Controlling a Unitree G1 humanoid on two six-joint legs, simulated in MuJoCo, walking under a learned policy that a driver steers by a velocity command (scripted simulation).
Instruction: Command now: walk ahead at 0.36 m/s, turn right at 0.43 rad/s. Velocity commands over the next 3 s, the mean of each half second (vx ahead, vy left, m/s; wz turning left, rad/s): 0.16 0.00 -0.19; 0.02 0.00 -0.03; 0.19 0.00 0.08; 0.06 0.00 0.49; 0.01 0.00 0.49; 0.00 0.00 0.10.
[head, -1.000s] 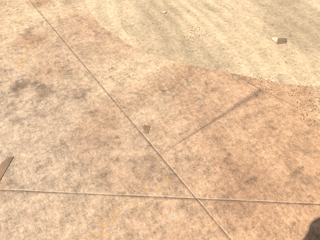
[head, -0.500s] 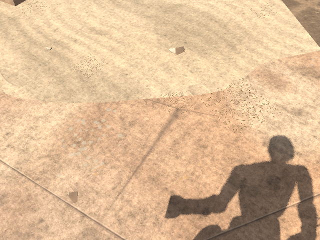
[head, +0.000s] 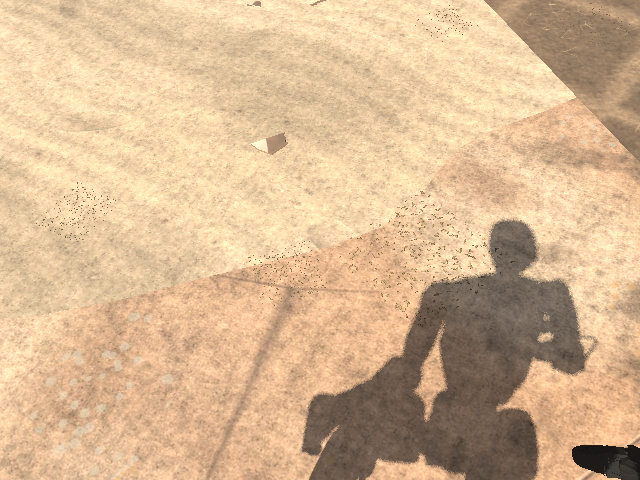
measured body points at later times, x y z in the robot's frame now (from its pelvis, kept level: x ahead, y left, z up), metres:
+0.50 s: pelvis +0.16 +0.03 -0.01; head +0.18 +0.02 +0.44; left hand +0.28 +0.30 -0.13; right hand +0.27 -0.22 -0.14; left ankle +0.23 +0.14 -0.75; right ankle +0.16 -0.11 -0.75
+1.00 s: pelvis +0.21 +0.02 -0.01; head +0.22 +0.01 +0.44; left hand +0.30 +0.27 -0.15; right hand +0.29 -0.25 -0.15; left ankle +0.23 +0.14 -0.75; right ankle +0.16 -0.11 -0.75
